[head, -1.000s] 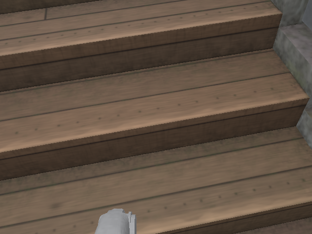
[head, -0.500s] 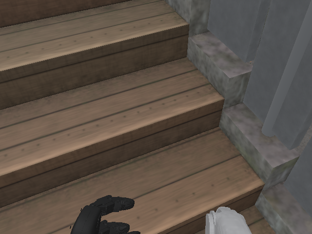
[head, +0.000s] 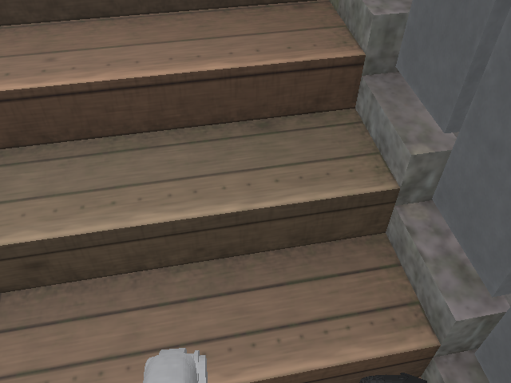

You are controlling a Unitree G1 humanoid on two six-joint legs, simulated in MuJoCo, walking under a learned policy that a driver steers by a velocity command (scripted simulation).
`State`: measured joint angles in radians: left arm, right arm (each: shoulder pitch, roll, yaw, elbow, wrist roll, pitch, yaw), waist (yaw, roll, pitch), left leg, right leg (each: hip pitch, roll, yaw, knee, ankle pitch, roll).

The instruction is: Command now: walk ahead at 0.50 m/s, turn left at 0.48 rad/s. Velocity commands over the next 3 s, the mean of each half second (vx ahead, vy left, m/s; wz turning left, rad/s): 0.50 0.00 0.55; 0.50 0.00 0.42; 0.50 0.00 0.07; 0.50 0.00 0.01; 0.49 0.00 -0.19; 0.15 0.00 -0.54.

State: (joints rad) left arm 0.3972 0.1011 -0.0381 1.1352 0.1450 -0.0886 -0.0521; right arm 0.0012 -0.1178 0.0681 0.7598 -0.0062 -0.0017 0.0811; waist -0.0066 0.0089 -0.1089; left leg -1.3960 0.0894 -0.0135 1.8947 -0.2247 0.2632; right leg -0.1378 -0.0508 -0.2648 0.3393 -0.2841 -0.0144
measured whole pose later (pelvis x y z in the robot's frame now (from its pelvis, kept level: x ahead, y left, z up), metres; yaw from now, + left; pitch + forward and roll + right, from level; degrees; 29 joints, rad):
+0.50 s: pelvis +0.28 +0.05 +0.14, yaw +17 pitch +5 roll +0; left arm 0.02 0.16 -0.06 0.77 0.07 -0.05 -0.04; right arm 0.56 -0.11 0.03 1.17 -0.12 -0.10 0.04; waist -0.07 0.02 -0.14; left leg -0.27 -0.12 -0.16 0.62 -0.43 0.07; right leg -1.36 -0.02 0.06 2.02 -0.38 -0.15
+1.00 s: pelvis +0.54 +0.07 +0.30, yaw +30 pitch +5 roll -3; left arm 0.49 0.09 -0.05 1.17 0.14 -0.07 0.00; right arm 0.02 -0.17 0.04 0.86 -0.01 -0.05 0.08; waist 0.07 0.04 -0.13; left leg -1.38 0.03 -0.11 2.08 -0.17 0.25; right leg -0.22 0.01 -0.23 0.49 -0.36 -0.05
